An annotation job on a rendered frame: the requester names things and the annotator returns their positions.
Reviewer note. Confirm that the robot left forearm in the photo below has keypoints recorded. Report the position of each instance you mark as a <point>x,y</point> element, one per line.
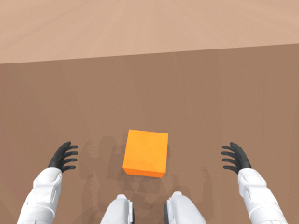
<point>41,203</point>

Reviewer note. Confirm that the right robot thigh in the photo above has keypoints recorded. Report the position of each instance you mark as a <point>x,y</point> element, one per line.
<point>183,211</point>

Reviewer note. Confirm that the left robot hand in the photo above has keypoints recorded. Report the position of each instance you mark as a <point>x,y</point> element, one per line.
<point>59,159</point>

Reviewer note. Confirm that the robot right forearm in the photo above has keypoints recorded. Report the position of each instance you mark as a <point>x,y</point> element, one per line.
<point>260,202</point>

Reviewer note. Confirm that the robot thigh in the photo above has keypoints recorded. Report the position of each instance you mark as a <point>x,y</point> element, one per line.
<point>183,211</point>
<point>120,211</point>

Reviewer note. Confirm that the left robot thigh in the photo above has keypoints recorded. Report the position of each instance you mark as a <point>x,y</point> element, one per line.
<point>120,211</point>

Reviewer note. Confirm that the carton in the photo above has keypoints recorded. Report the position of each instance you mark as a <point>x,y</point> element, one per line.
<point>145,153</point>

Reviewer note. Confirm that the right robot hand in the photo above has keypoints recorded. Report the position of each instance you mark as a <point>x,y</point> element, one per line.
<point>240,158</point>

